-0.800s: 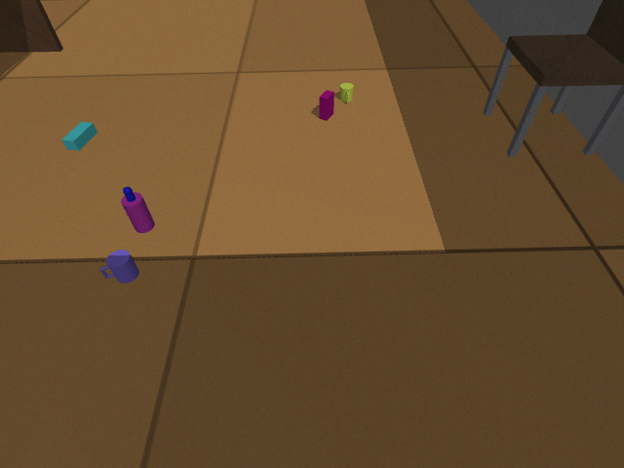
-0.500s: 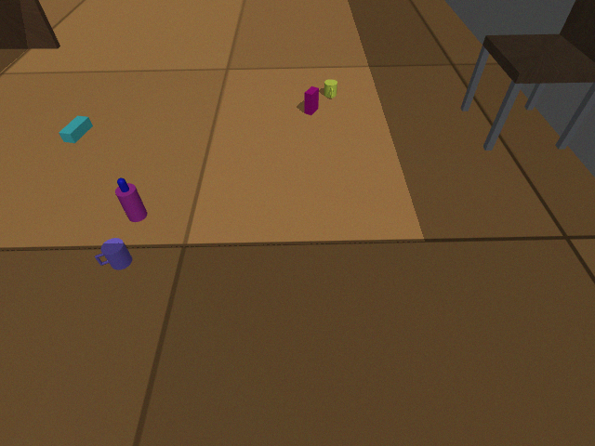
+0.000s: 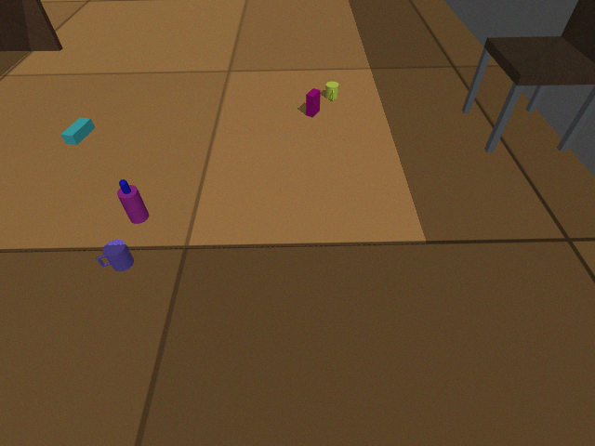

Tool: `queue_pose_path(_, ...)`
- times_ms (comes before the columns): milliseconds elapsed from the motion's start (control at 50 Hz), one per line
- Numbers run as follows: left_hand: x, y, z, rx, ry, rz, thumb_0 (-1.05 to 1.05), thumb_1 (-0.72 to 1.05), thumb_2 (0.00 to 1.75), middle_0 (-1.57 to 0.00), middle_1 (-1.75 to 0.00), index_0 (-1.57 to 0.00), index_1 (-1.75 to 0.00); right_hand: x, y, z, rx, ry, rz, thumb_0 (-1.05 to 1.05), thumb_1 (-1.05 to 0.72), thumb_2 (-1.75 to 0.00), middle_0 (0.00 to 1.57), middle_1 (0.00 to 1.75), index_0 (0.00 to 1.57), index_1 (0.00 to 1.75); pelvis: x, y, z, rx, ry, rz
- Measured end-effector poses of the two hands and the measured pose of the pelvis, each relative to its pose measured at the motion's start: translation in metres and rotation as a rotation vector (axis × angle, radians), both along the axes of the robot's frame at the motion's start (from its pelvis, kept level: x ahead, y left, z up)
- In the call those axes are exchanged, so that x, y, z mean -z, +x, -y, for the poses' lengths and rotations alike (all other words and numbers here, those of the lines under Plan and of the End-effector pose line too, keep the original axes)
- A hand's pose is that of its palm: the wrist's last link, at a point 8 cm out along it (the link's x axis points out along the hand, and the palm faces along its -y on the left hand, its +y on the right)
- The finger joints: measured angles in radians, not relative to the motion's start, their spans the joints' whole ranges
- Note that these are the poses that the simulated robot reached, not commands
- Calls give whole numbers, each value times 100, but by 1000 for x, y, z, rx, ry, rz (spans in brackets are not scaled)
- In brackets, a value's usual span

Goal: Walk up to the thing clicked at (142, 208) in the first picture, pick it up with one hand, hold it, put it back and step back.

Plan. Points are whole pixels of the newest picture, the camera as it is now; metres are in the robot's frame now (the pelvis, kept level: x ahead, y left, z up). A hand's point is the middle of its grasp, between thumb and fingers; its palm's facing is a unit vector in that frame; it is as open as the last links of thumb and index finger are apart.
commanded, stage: stand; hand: left
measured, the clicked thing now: (131, 199) +1.23 +0.82 -0.67
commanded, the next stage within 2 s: walk up in 0.32 s
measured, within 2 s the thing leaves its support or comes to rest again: neither
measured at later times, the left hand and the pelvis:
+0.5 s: hand out of the picture +0.06 +0.31 -0.15, palm faces +0.10 -0.92 -0.39, open 7.4 cm; pelvis +0.02 +0.02 -0.01, yaw +6 degrees
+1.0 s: hand (35, 410) +0.22 +0.44 -0.15, palm faces +0.18 -0.92 -0.35, open 7.4 cm; pelvis +0.19 +0.15 -0.01, yaw +17 degrees
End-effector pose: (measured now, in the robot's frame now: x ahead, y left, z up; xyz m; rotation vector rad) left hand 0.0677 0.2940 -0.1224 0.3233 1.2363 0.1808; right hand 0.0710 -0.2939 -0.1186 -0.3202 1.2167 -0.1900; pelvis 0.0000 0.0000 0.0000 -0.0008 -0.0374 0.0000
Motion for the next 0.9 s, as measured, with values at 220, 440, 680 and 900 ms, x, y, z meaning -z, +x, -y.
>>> queue_pose_path(220,0,-1,0,0,-1,2,0,90,89,-20,-30,-20,-30,-1,0,1,-1,-5,2,0,-91,-90,20,29,20,30,0,0,0,-1,-1,1)
queue_pose_path(440,-5,-10,-28,-71,22,100,0,90,89,-21,-30,-20,-30,-5,15,6,-79,-7,-35,1,-90,-90,20,29,20,30,6,6,-8,-77,-17,-19)
queue_pose_path(680,16,-8,-160,-183,108,79,0,90,89,-21,-30,-20,-30,-18,132,-51,-188,-109,79,1,-91,-90,20,29,20,30,37,72,-96,-197,-12,4)
queue_pose_path(900,-3,97,-185,-163,15,162,1,90,89,-20,-30,-20,-30,-15,164,-137,-218,-24,6,0,-90,-90,20,30,20,30,13,146,-144,-273,12,9)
